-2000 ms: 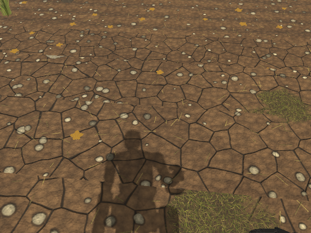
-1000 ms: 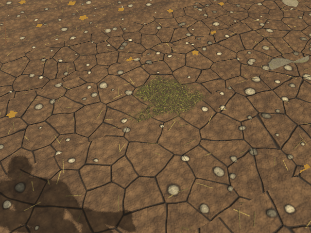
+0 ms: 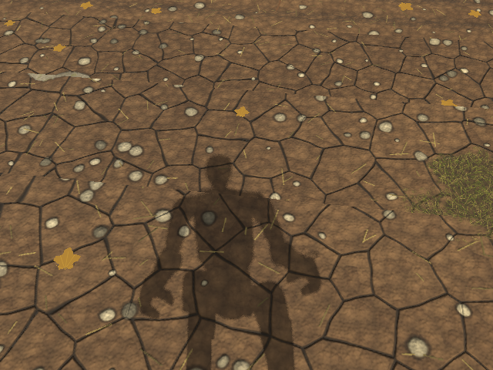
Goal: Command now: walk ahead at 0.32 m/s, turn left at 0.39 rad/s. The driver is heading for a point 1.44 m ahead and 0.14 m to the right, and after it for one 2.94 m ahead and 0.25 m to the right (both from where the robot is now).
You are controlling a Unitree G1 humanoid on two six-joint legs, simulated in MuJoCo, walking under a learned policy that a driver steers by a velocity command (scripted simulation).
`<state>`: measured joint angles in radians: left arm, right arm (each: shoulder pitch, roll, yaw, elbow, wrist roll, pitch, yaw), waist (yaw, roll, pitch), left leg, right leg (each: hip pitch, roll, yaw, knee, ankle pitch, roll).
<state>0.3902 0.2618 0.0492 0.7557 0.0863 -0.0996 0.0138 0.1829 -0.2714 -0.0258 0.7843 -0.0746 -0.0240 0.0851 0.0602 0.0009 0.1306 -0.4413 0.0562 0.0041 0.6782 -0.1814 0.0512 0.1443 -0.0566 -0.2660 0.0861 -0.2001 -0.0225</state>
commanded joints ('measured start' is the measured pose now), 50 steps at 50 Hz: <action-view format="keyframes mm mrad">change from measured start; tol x32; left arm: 1 32 126 14 -12 -1 -4 -15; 32 -573 40 -83 -115 23 46 -63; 35 -461 69 -70 -38 21 41 -52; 39 473 205 23 220 0 28 -72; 44 -132 -25 -56 88 12 15 -63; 50 -140 161 12 105 -22 -43 -92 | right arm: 1 -104 -40 -10 -81 -8 -35 1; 10 445 -225 -80 39 -11 -114 -57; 17 162 -31 -9 2 17 -125 -49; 39 668 52 75 255 -13 -81 54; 42 161 -52 39 10 19 -100 19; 50 104 23 75 15 5 -25 -6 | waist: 1 -1 -102 33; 9 -186 286 -477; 11 -248 94 -106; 35 -214 -10 25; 39 112 -292 -625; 44 -108 52 -9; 50 -127 4 -50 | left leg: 1 -114 -8 2 -45 -19 30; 7 347 -108 55 -145 80 102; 9 998 175 -524 -234 35 336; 25 20 24 -143 -287 -60 195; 34 327 9 -272 8 -15 124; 37 100 -42 -192 428 287 75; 40 -668 -205 -121 1380 -643 -91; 50 30 39 -63 -13 248 20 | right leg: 1 28 -277 133 -62 10 -205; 6 -144 -275 79 94 154 -175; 12 -919 -43 331 1161 -249 -65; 24 -652 -39 295 533 772 -14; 31 -916 -47 306 332 566 -2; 36 -336 -22 221 218 519 -19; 39 926 -368 512 715 1357 -474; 42 245 -371 607 290 277 -350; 45 -573 -253 462 6 255 -340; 50 -571 -172 365 94 249 -266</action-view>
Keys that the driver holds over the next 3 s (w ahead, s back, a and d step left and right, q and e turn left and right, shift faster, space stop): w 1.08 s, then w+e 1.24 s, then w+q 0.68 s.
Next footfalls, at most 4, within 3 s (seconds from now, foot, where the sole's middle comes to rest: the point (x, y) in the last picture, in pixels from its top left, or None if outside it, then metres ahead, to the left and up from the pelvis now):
0.14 left None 0.18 0.17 -0.79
0.74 right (271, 330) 0.59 0.01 -0.95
1.12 left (194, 244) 0.88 0.28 -0.95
1.68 right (268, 215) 1.01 0.03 -0.95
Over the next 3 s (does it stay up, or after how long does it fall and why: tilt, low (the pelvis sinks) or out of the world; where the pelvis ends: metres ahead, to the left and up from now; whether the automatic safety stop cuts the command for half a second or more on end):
stays up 1.62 -0.18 -0.35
